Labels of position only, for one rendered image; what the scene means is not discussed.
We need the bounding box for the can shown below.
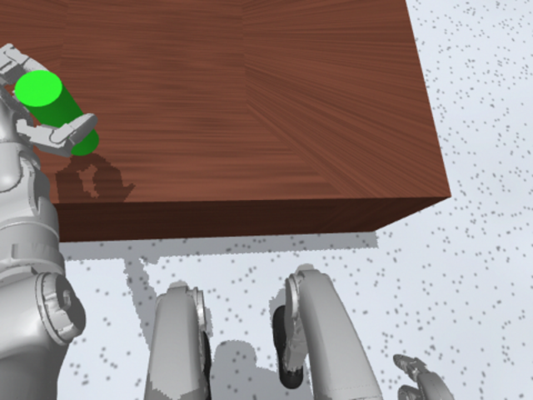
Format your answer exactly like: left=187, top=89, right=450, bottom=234
left=15, top=70, right=99, bottom=156

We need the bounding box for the left robot arm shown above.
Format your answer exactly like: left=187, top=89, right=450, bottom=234
left=0, top=142, right=86, bottom=400

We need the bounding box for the left robot hand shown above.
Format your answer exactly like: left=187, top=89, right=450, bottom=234
left=0, top=43, right=97, bottom=158

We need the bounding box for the right robot foot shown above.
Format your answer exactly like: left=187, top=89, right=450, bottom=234
left=272, top=305, right=303, bottom=389

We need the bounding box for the right robot hand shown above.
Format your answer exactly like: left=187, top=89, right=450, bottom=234
left=393, top=354, right=455, bottom=400

